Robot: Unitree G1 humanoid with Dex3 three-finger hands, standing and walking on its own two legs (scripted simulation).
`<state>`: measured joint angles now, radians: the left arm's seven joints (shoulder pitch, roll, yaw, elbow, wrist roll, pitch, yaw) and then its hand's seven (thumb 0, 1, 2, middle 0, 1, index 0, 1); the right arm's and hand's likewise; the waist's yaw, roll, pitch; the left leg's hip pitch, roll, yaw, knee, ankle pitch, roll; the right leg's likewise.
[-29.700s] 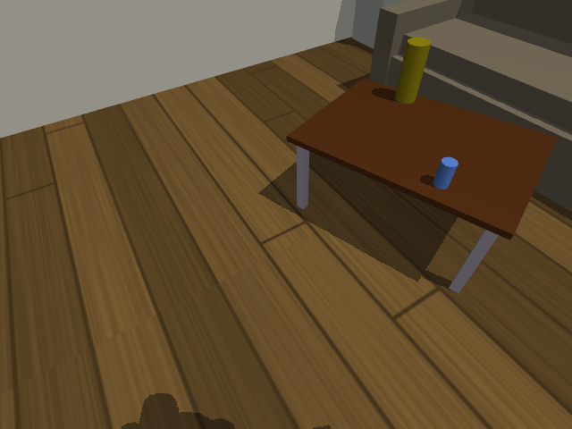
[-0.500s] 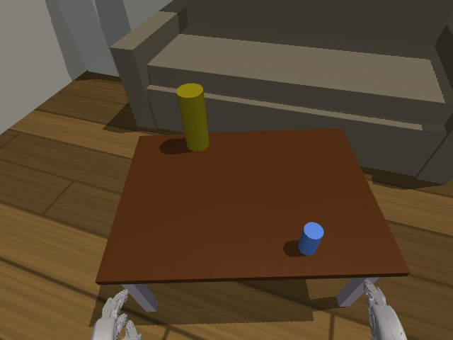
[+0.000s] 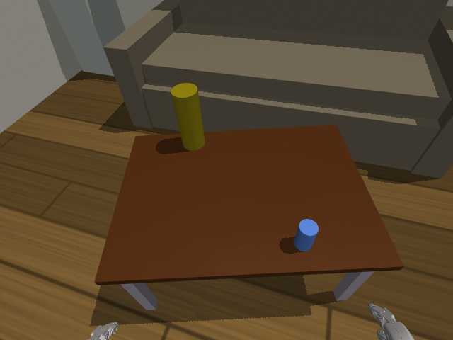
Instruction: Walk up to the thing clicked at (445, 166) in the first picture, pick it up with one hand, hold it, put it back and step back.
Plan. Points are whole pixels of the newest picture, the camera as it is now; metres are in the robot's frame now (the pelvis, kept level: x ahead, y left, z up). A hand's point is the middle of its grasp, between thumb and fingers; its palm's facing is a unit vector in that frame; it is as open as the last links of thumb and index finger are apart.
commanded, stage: stand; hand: right
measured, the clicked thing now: (305, 235) +0.44 -0.20 -0.25
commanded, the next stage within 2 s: none
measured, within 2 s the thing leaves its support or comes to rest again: neither
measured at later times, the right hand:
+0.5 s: hand out of the picture +0.06 -0.24 -0.12, palm faces -0.03 +0.94 -0.35, open 7.5 cm
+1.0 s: hand out of the picture +0.06 -0.23 -0.11, palm faces -0.02 +0.94 -0.35, open 7.4 cm
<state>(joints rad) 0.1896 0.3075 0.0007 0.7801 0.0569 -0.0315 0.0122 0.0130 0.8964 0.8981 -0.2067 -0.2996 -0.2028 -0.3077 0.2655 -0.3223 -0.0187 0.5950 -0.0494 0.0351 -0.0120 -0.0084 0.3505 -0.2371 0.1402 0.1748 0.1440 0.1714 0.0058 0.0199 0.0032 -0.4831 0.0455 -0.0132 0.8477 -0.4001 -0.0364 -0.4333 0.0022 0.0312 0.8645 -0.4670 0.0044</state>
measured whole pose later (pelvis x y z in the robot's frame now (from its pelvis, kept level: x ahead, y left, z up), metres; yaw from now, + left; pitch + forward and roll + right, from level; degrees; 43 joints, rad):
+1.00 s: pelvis +0.00 +0.02 +0.05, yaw +0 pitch -3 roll +0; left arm 0.13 0.34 0.01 1.17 0.02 0.00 0.00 0.01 0.90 0.90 -0.20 -0.30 -0.20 -0.30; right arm 0.12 -0.32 -0.01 1.16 -0.02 -0.01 -0.01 0.00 -0.91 -0.90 0.20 0.30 0.21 0.30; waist 0.01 -0.01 0.06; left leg -0.15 0.03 0.00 0.38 -0.17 -0.02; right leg -0.08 -0.02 0.03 0.34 -0.20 0.04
